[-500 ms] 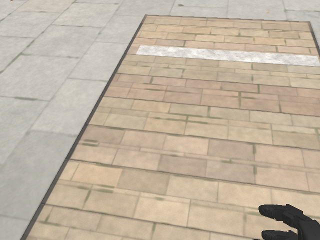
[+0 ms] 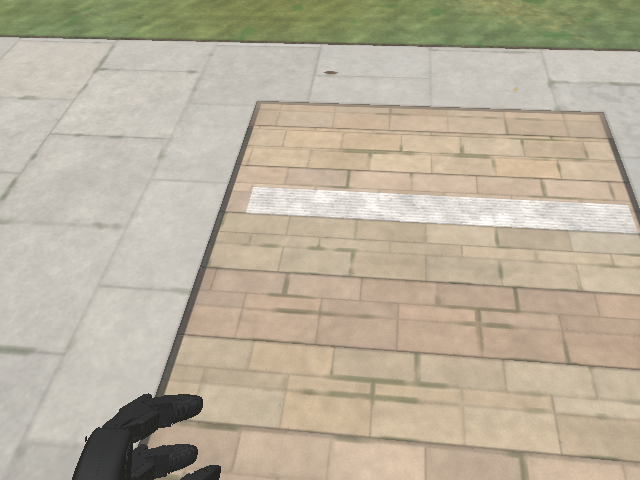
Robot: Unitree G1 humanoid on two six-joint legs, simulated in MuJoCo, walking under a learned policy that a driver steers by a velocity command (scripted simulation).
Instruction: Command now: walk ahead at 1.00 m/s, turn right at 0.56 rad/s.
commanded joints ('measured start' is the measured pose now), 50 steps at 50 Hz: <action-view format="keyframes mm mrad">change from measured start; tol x64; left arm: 1 47 51 9 17 -5 25 -30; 50 167 209 24 22 40 31 -17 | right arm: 1 -133 -57 10 -105 26 -54 -14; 50 -15 -310 -10 -119 -4 44 -32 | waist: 1 62 -9 154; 50 207 112 54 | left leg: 1 -287 129 36 -410 393 0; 8 274 296 77 229 1663 -66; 12 -880 33 -243 1343 -28 -86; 25 -307 120 -178 221 492 -85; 32 320 527 -1065 -158 -576 64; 50 48 360 44 119 1435 54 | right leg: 1 421 -10 -131 -360 198 -13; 8 637 167 -277 -704 -85 -109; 12 1474 -230 674 -905 -153 -430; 25 658 32 319 -1116 112 -119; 32 158 78 84 232 -351 -23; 50 785 132 -147 -632 -196 -104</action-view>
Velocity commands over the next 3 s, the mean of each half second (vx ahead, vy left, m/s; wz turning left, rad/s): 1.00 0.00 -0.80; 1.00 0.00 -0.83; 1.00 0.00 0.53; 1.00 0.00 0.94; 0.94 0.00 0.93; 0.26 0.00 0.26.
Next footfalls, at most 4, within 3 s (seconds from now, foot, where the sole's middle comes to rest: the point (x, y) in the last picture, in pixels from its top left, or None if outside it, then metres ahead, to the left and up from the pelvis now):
0.20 right None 0.34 -0.07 -0.77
0.58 left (331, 378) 0.81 0.00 -0.77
1.04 right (507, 320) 0.95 -0.45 -0.77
1.48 left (537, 206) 1.37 -0.65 -0.77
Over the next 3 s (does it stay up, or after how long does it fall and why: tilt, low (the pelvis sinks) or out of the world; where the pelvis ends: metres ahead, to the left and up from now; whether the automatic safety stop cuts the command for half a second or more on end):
stays up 2.30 -0.70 0.00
